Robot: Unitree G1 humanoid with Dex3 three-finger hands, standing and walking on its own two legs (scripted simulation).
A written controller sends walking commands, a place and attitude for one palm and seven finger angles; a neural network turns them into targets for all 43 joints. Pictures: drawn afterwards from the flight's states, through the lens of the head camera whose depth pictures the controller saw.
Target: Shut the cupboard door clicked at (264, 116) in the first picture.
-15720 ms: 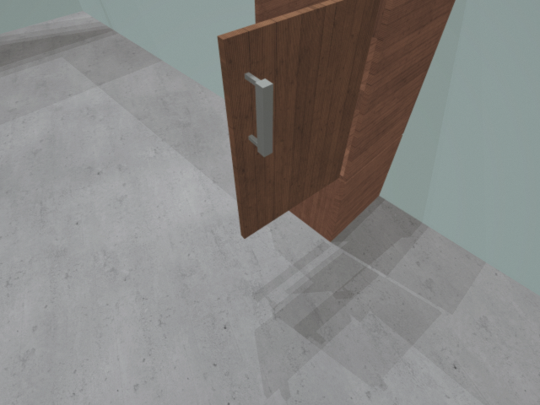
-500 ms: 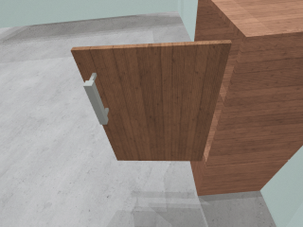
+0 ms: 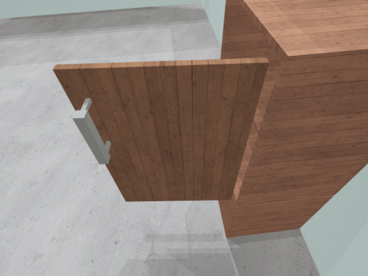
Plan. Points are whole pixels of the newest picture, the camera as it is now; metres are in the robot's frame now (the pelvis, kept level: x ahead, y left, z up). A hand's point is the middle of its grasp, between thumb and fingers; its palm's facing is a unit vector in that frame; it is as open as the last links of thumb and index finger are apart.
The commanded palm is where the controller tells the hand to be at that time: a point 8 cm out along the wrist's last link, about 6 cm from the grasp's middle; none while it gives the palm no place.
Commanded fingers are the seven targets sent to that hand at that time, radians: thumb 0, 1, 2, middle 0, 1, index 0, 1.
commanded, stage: come to a stop and stand still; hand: left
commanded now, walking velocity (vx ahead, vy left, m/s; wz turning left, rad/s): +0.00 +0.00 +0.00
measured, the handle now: (96, 132) +0.41 +0.22 +0.09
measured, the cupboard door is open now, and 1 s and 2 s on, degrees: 84 84 84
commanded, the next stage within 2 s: look again from close up in 0.42 s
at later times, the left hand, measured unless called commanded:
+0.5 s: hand out of the picture +0.03 +0.16 -0.17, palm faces +0.01 -0.97 -0.22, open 7.3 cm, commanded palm none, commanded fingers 0.00 0.90 0.90 -0.20 -0.30 -0.20 -0.30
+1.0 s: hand out of the picture +0.02 +0.16 -0.17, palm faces +0.01 -0.98 -0.21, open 7.3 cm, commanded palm none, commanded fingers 0.00 0.90 0.90 -0.20 -0.30 -0.20 -0.30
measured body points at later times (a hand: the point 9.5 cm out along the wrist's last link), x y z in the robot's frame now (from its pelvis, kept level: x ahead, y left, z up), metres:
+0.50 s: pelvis +0.01 -0.02 +0.00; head +0.03 -0.03 +0.45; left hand +0.03 +0.21 -0.15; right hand +0.01 -0.25 -0.16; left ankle -0.04 +0.11 -0.74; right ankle +0.03 -0.11 -0.74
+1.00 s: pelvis +0.01 -0.01 +0.00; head +0.03 -0.02 +0.45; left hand +0.02 +0.21 -0.15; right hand -0.01 -0.22 -0.16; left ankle -0.04 +0.11 -0.74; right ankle +0.03 -0.11 -0.74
